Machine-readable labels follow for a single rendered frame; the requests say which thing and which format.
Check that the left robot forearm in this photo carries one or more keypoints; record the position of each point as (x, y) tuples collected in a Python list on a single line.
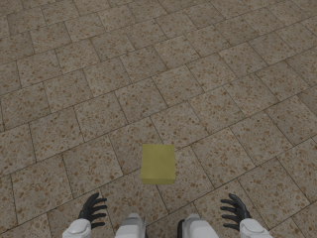
[(79, 228)]

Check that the robot right shin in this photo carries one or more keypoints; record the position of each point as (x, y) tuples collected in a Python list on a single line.
[(192, 215)]

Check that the robot right thigh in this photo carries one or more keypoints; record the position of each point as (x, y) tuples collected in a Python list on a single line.
[(195, 227)]

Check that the right robot forearm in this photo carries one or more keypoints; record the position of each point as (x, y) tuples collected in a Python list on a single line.
[(250, 228)]

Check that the carton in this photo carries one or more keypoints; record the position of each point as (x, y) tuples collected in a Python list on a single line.
[(158, 164)]

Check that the robot right hand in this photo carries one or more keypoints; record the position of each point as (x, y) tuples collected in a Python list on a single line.
[(240, 210)]

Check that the robot left hand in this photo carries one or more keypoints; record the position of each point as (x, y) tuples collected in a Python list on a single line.
[(88, 210)]

